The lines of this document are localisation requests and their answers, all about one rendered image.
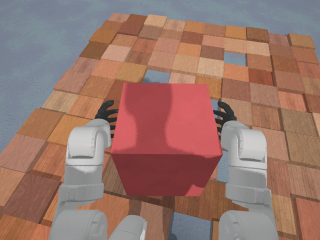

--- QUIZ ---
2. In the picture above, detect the left robot thigh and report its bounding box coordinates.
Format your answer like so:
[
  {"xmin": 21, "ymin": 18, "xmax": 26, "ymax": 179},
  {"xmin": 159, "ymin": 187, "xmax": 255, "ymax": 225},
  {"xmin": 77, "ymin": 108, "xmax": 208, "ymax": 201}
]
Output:
[{"xmin": 108, "ymin": 215, "xmax": 147, "ymax": 240}]

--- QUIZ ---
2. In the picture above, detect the left robot hand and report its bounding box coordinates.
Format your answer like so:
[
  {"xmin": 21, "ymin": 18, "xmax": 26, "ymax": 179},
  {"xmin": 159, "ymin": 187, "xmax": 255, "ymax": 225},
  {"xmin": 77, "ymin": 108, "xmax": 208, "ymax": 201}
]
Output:
[{"xmin": 95, "ymin": 100, "xmax": 119, "ymax": 138}]

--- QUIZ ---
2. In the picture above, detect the robot left upper arm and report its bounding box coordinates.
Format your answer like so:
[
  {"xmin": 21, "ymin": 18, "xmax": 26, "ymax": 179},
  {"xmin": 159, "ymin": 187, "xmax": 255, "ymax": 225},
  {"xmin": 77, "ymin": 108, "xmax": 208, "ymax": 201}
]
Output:
[{"xmin": 49, "ymin": 209, "xmax": 108, "ymax": 240}]

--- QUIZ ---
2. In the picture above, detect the robot right forearm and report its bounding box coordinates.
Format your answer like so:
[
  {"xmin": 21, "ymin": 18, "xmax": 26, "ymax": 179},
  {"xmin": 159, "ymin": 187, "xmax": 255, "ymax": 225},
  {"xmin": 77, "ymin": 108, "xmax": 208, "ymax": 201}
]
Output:
[{"xmin": 220, "ymin": 120, "xmax": 279, "ymax": 240}]

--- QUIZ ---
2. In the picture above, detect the carton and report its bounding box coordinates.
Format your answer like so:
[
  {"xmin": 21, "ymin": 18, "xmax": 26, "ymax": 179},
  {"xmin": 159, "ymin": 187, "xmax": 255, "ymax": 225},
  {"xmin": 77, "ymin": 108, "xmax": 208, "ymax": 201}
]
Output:
[{"xmin": 110, "ymin": 82, "xmax": 223, "ymax": 196}]

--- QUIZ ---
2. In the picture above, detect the right robot hand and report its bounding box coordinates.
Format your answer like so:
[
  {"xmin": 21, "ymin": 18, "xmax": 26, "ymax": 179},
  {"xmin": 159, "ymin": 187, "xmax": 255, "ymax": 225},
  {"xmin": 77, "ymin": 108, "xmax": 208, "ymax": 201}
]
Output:
[{"xmin": 213, "ymin": 101, "xmax": 237, "ymax": 141}]

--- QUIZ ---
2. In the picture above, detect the robot right upper arm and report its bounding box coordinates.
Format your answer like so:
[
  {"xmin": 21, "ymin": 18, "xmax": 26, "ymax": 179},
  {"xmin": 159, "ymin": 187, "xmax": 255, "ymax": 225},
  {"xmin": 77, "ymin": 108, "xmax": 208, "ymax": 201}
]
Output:
[{"xmin": 218, "ymin": 210, "xmax": 278, "ymax": 240}]

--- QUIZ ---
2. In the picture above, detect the robot left forearm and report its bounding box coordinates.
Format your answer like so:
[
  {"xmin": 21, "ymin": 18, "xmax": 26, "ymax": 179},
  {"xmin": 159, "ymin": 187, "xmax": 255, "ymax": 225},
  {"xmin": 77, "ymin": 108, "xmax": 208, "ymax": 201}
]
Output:
[{"xmin": 48, "ymin": 118, "xmax": 111, "ymax": 240}]

